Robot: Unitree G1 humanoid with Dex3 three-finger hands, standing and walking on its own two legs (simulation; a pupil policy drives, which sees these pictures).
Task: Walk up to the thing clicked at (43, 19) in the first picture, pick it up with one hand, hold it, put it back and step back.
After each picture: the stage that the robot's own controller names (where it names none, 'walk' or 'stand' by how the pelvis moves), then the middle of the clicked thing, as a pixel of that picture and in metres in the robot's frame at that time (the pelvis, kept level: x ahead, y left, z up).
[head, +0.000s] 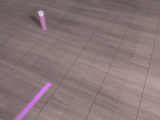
stand; (42, 20) +1.77 +0.50 -0.65
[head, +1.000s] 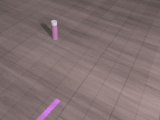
walk; (54, 30) +1.65 +0.23 -0.63
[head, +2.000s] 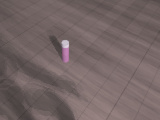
walk; (65, 51) +1.09 +0.11 -0.64
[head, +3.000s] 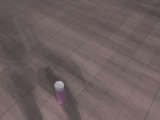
walk; (60, 93) +0.67 +0.15 -0.64
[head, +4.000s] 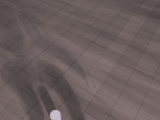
stand; out of the picture +0.44 +0.17 -0.64
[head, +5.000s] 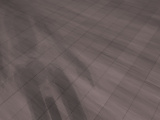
stand; out of the picture +0.39 +0.17 -0.65
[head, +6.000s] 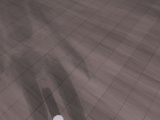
stand; out of the picture +0.38 +0.17 -0.65
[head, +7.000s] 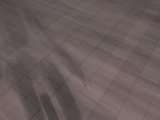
stand; out of the picture +0.38 +0.17 -0.66
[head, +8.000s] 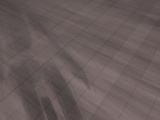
stand; out of the picture +0.38 +0.18 -0.66
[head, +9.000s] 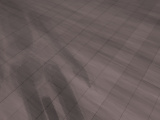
stand; out of the picture +0.37 +0.17 -0.66
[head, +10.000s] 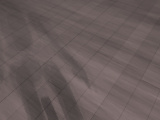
go down; out of the picture +0.37 +0.18 -0.66
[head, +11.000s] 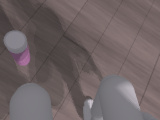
go down; (19, 51) +0.47 +0.19 -0.26
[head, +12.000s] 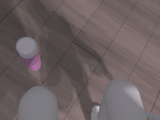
approach; (31, 56) +0.47 +0.18 -0.26
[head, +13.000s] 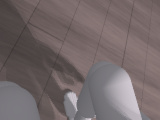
close in; out of the picture +0.47 +0.22 -0.17
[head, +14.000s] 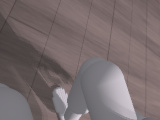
close; out of the picture +0.47 +0.24 -0.16
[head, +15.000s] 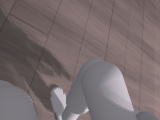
lift; out of the picture +0.44 +0.23 -0.17
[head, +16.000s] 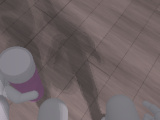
lift; (26, 80) +0.33 +0.18 +0.00
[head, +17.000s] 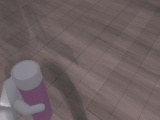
hold; (35, 96) +0.30 +0.16 +0.03
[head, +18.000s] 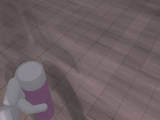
hold; (39, 95) +0.30 +0.15 +0.03
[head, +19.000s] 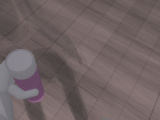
crouch; (29, 80) +0.36 +0.16 -0.02
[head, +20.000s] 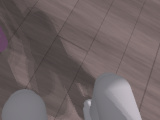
lower; out of the picture +0.51 +0.21 -0.03
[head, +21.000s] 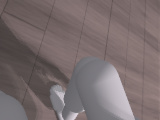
lower; out of the picture +0.48 +0.24 -0.16
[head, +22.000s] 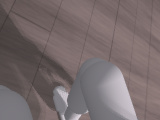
lower; out of the picture +0.46 +0.24 -0.17
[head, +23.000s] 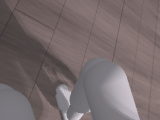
lower; out of the picture +0.45 +0.23 -0.18
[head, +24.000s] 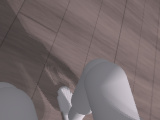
lower; out of the picture +0.45 +0.23 -0.16
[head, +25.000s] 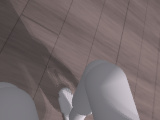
draw back; out of the picture +0.45 +0.20 -0.18
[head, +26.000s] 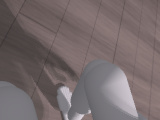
rise; out of the picture +0.45 +0.21 -0.18
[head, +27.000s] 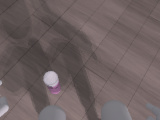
walk; (53, 84) +0.43 +0.14 -0.41
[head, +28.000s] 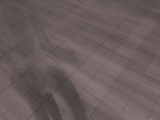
stand; out of the picture +0.38 +0.13 -0.60
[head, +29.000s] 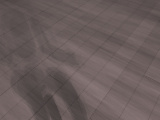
stand; out of the picture +0.38 +0.14 -0.60
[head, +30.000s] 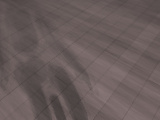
stand; out of the picture +0.38 +0.12 -0.64
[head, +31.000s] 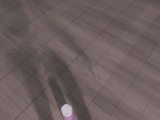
stand; (67, 114) +0.41 +0.09 -0.63
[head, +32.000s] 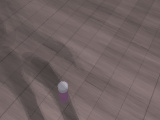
walk; (63, 92) +0.54 +0.12 -0.64
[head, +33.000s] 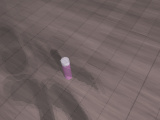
walk; (66, 68) +0.85 +0.22 -0.63
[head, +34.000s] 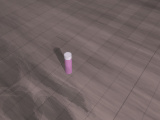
stand; (68, 63) +1.04 +0.12 -0.64
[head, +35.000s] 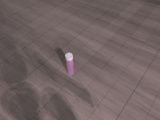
stand; (69, 64) +1.02 +0.12 -0.66
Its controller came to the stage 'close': yes
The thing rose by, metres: 0.68
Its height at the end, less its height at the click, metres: +0.00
